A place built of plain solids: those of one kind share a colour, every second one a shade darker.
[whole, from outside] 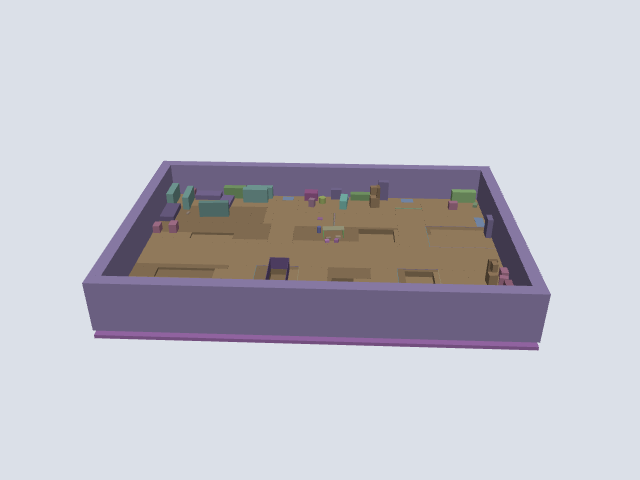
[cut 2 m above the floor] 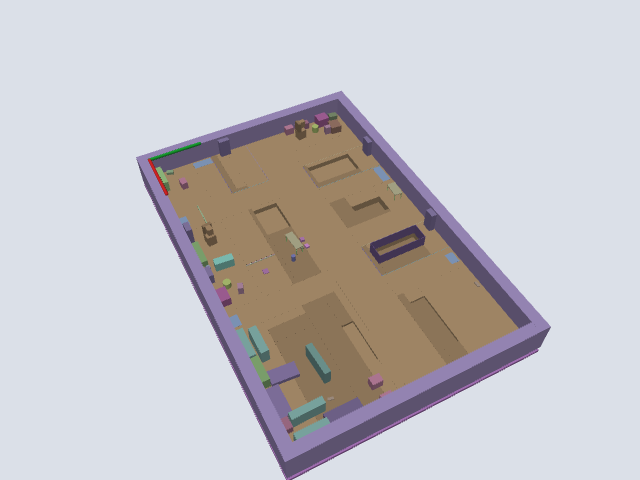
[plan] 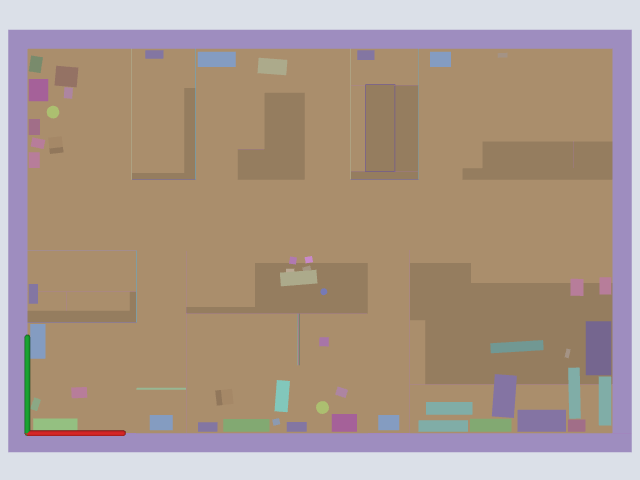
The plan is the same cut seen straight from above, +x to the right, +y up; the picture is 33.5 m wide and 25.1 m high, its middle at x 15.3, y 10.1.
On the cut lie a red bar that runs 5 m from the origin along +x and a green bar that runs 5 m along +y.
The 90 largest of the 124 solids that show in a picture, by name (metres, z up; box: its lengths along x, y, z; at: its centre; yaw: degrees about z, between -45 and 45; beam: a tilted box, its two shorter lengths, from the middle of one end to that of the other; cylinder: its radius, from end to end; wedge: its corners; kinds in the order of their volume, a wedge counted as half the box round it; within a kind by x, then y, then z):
{
 "floor_1": {"box": [2.05, 1.0, 1.0], "at": [1.02, 6.9, -0.5]},
 "floor_2": {"box": [3.15, 6.85, 1.0], "at": [1.57, 16.68, -0.5]},
 "floor_3": {"box": [5.7, 3.8, 1.0], "at": [2.85, 1.9, -0.5]},
 "floor_4": {"box": [5.7, 2.0, 1.0], "at": [2.85, 4.8, -0.5]},
 "floor_5": {"box": [5.7, 0.6, 1.0], "at": [2.85, 6.1, -0.5]},
 "floor_6": {"box": [5.7, 2.15, 1.0], "at": [2.85, 8.47, -0.5]},
 "floor_7": {"box": [3.3, 1.0, 1.32], "at": [3.7, 6.9, -0.66]},
 "floor_8": {"box": [2.3, 6.85, 1.0], "at": [4.3, 16.68, -0.5]},
 "floor_9": {"box": [0.35, 1.0, 1.0], "at": [5.53, 6.9, -0.5]},
 "floor_10": {"box": [0.45, 4.45, 1.0], "at": [5.67, 15.82, -0.5]},
 "floor_11": {"box": [2.6, 9.55, 1.0], "at": [7.0, 4.78, -0.5]},
 "floor_12": {"box": [2.3, 4.45, 0.81], "at": [7.05, 15.82, -0.92]},
 "floor_13": {"box": [3.35, 0.35, 1.0], "at": [7.12, 13.43, -0.5]},
 "floor_14": {"box": [3.35, 2.05, 1.0], "at": [7.12, 19.07, -0.5]},
 "floor_15": {"box": [0.4, 2.3, 1.0], "at": [8.5, 7.75, -0.5]},
 "floor_16": {"box": [0.6, 4.45, 1.0], "at": [8.5, 15.82, -0.5]},
 "floor_17": {"box": [2.2, 6.85, 1.0], "at": [9.9, 16.68, -0.5]},
 "floor_18": {"box": [3.2, 2.3, 0.81], "at": [10.3, 7.75, -0.92]},
 "floor_19": {"box": [1.4, 2.95, 1.0], "at": [11.7, 16.32, -0.5]},
 "floor_20": {"box": [3.5, 1.6, 1.0], "at": [12.75, 14.05, -0.5]},
 "floor_21": {"box": [3.5, 2.3, 1.0], "at": [12.75, 18.95, -0.5]},
 "floor_22": {"box": [9.5, 3.55, 1.0], "at": [13.05, 1.77, -0.5]},
 "floor_23": {"box": [9.5, 2.7, 1.0], "at": [13.05, 4.9, -0.5]},
 "floor_24": {"box": [9.5, 0.35, 1.0], "at": [13.05, 6.42, -0.5]},
 "floor_25": {"box": [9.5, 0.65, 1.0], "at": [13.05, 9.22, -0.5]},
 "floor_26": {"box": [1.75, 2.95, 0.56], "at": [13.28, 16.32, -1.04]},
 "floor_27": {"box": [0.35, 2.95, 1.0], "at": [14.32, 16.32, -0.5]},
 "floor_28": {"box": [5.9, 2.3, 1.0], "at": [14.85, 7.75, -0.5]},
 "floor_29": {"box": [30.6, 3.7, 1.0], "at": [15.3, 11.4, -0.5]},
 "floor_30": {"box": [2.4, 6.85, 1.0], "at": [15.7, 16.68, -0.5]},
 "floor_31": {"box": [0.8, 4.5, 1.0], "at": [17.3, 15.95, -0.5]},
 "floor_32": {"box": [1.5, 4.5, 0.78], "at": [18.45, 15.95, -0.93]},
 "floor_33": {"box": [3.55, 0.45, 1.0], "at": [18.68, 13.47, -0.5]},
 "floor_34": {"box": [3.55, 1.9, 1.0], "at": [18.68, 19.15, -0.5]},
 "floor_35": {"box": [2.2, 9.55, 1.0], "at": [18.9, 4.78, -0.5]},
 "floor_36": {"box": [1.25, 4.5, 1.0], "at": [19.82, 15.95, -0.5]},
 "floor_37": {"box": [0.8, 3.35, 1.0], "at": [20.4, 4.22, -0.5]},
 "floor_38": {"box": [1.35, 3.35, 1.32], "at": [21.48, 4.22, -0.66]},
 "floor_39": {"box": [3.2, 1.05, 1.0], "at": [21.6, 8.38, -0.5]},
 "floor_40": {"box": [2.3, 6.85, 1.0], "at": [21.6, 16.68, -0.5]},
 "floor_41": {"box": [1.05, 1.4, 1.0], "at": [23.27, 14.55, -0.5]},
 "floor_42": {"box": [3.85, 1.05, 1.1], "at": [25.12, 8.38, -0.77]},
 "floor_43": {"box": [10.6, 2.55, 1.0], "at": [25.3, 1.27, -0.5]},
 "floor_44": {"box": [10.6, 1.95, 1.0], "at": [25.3, 6.88, -0.5]},
 "floor_45": {"box": [10.6, 0.65, 1.0], "at": [25.3, 9.22, -0.5]},
 "floor_46": {"box": [4.75, 1.4, 1.11], "at": [26.18, 14.55, -0.76]},
 "floor_47": {"box": [8.45, 3.35, 1.0], "at": [26.38, 4.22, -0.5]},
 "floor_48": {"box": [7.85, 0.6, 1.0], "at": [26.68, 13.55, -0.5]},
 "floor_49": {"box": [7.85, 4.85, 1.0], "at": [26.68, 17.68, -0.5]},
 "floor_50": {"box": [3.55, 1.05, 1.0], "at": [28.82, 8.38, -0.5]},
 "floor_51": {"box": [2.05, 1.4, 1.0], "at": [29.57, 14.55, -0.5]},
 "wall_1": {"box": [1.0, 20.1, 4.2], "at": [-0.5, 10.05, 1.1]},
 "wall_2": {"box": [32.6, 1.0, 4.2], "at": [15.3, -0.5, 1.1]},
 "wall_3": {"box": [32.6, 1.0, 4.2], "at": [15.3, 20.6, 1.1]},
 "wall_4": {"box": [1.0, 20.1, 4.2], "at": [31.1, 10.05, 1.1]},
 "floor_base_1": {"box": [32.6, 22.1, 0.3], "at": [15.3, 10.05, -1.57]},
 "bar_rack_1": {"box": [2.59, 0.61, 1.2], "at": [21.75, 0.38, 0.6]},
 "bar_rack_2": {"box": [2.43, 0.67, 1.4], "at": [22.06, 1.3, 0.7]},
 "bar_rack_3": {"box": [2.77, 0.53, 1.48], "at": [25.6, 4.52, 0.74], "yaw": 3.5},
 "bar_rack_4": {"box": [0.61, 2.67, 1.3], "at": [28.61, 2.09, 0.65], "yaw": 1.2},
 "bar_rack_5": {"box": [0.66, 2.57, 1.42], "at": [30.2, 1.69, 0.71]},
 "board_stack_1": {"box": [2.32, 0.7, 1.13], "at": [1.47, 0.42, 0.56]},
 "board_stack_2": {"box": [2.42, 0.67, 0.66], "at": [11.45, 0.41, 0.33]},
 "board_stack_3": {"box": [2.18, 0.69, 1.14], "at": [24.23, 0.41, 0.57]},
 "sheet_stack_1": {"box": [1.16, 2.22, 0.4], "at": [24.94, 1.94, 0.2], "yaw": -4.1},
 "sheet_stack_2": {"box": [2.55, 1.15, 0.49], "at": [26.89, 0.65, 0.24]},
 "sheet_stack_3": {"box": [1.33, 2.82, 0.48], "at": [29.86, 4.44, 0.24]},
 "tool_cabinet_1": {"box": [0.49, 1.03, 1.82], "at": [0.32, 7.28, 0.91]},
 "tool_cabinet_2": {"box": [0.96, 0.45, 1.73], "at": [6.64, 19.8, 0.86]},
 "tool_cabinet_3": {"box": [1.02, 0.5, 1.97], "at": [9.43, 0.32, 0.98]},
 "tool_cabinet_4": {"box": [1.05, 0.51, 1.05], "at": [14.08, 0.33, 0.53]},
 "tool_cabinet_5": {"box": [0.91, 0.52, 1.93], "at": [17.7, 19.77, 0.96]},
 "offcut_bin_1": {"box": [0.58, 0.83, 0.77], "at": [0.36, 14.28, 0.39]},
 "offcut_bin_2": {"box": [0.59, 0.84, 0.72], "at": [0.36, 16.01, 0.36]},
 "offcut_bin_3": {"box": [0.69, 0.49, 0.69], "at": [0.55, 15.16, 0.34], "yaw": -11.8},
 "offcut_bin_4": {"box": [0.82, 0.57, 0.73], "at": [2.71, 2.12, 0.36], "yaw": 2.4},
 "offcut_bin_5": {"box": [0.92, 0.64, 0.74], "at": [28.73, 0.39, 0.37]},
 "offcut_bin_6": {"box": [0.68, 0.89, 0.83], "at": [28.74, 7.62, 0.41], "yaw": -0.2},
 "offcut_bin_7": {"box": [0.62, 0.9, 0.71], "at": [30.22, 7.7, 0.35]},
 "forge_hearth_1": {"box": [1.02, 1.16, 0.91], "at": [0.58, 17.94, 0.46]},
 "forge_hearth_2": {"box": [1.32, 0.93, 0.83], "at": [16.58, 0.54, 0.41]},
 "bandsaw_1": {"box": [0.72, 0.86, 1.0], "at": [1.49, 15.06, 0.5], "yaw": 6.4},
 "bandsaw_2": {"box": [0.3, 0.8, 1.06], "at": [10.01, 1.85, 1.59], "yaw": 6.1},
 "bandsaw_3": {"box": [0.89, 0.8, 1.06], "at": [10.3, 1.88, 0.53], "yaw": 6.1},
 "bandsaw_4": {"box": [0.59, 0.48, 0.82], "at": [10.45, 1.9, 1.71], "yaw": 6.1},
 "planer_1": {"box": [0.69, 1.64, 0.9], "at": [13.32, 1.94, 0.45], "yaw": -4.3},
 "table_saw_1": {"box": [1.17, 1.04, 0.78], "at": [2.04, 18.65, 0.39], "yaw": -4.9},
 "coal_bin_1": {"box": [0.63, 0.84, 0.56], "at": [0.44, 19.29, 0.28], "yaw": -8.6},
 "quench_tub_1": {"cylinder": 0.33, "from": [1.34, 16.79, 0.0], "to": [1.34, 16.79, 0.64]},
 "anvil_block_1": {"box": [0.45, 0.58, 0.83], "at": [2.14, 17.79, 0.41], "yaw": -3.6}
}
